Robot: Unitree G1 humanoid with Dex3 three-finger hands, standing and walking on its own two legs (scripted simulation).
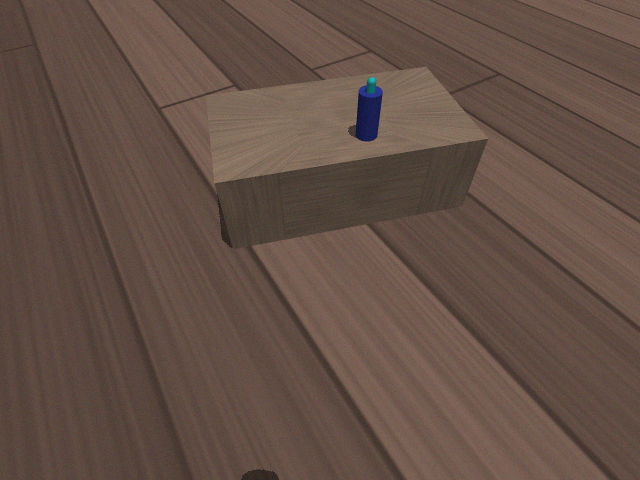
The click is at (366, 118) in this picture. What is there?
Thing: necked bottle
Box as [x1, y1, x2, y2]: [356, 77, 382, 141]
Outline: 373,77 370,77 367,80 367,84 359,89 356,136 359,139 366,141 372,140 376,137 382,93 381,89 375,85 375,79
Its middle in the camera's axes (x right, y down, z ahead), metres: +0.18 -0.45 +1.40
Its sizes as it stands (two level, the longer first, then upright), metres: 0.082 0.082 0.229
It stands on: a support 0.36 m high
